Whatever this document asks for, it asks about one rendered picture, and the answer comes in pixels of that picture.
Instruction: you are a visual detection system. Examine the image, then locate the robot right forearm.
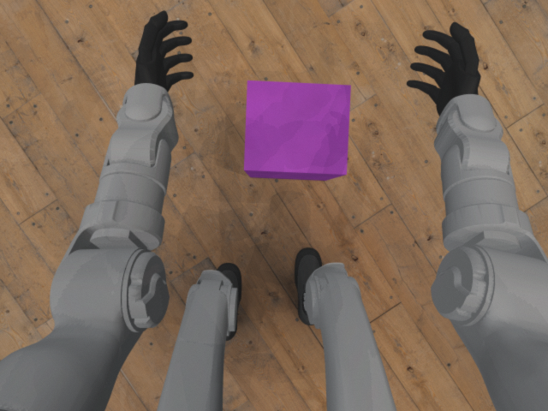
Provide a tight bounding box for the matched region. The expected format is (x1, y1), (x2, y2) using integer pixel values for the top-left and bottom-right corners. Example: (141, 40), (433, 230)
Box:
(434, 94), (548, 264)

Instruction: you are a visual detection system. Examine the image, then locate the robot left forearm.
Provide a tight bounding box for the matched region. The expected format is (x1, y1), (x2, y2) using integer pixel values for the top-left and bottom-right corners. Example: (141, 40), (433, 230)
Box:
(50, 83), (179, 319)

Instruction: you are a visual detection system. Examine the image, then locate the robot right upper arm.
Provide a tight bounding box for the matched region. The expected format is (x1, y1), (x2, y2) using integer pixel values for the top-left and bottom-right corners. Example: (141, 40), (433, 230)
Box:
(431, 244), (548, 411)

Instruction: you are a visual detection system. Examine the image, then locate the robot left hand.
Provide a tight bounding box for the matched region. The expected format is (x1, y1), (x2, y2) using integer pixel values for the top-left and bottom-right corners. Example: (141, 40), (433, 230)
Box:
(134, 11), (194, 92)

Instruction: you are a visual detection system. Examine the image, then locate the robot left foot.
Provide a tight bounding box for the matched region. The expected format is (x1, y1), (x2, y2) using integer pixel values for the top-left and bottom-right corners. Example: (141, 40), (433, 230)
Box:
(217, 263), (241, 341)

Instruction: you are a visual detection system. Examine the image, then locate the carton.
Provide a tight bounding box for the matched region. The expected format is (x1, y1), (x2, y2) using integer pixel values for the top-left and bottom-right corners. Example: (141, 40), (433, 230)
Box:
(244, 80), (351, 181)

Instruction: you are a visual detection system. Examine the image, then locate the robot right hand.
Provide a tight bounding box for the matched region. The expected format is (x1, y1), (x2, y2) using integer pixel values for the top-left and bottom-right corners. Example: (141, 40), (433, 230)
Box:
(407, 22), (481, 116)

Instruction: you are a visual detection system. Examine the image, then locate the right robot thigh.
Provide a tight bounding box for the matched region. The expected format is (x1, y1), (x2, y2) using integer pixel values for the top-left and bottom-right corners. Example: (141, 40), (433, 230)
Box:
(307, 272), (396, 411)

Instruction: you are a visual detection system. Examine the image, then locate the robot left upper arm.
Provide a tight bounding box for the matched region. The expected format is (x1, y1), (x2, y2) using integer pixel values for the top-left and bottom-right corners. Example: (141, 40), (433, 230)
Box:
(0, 247), (170, 411)

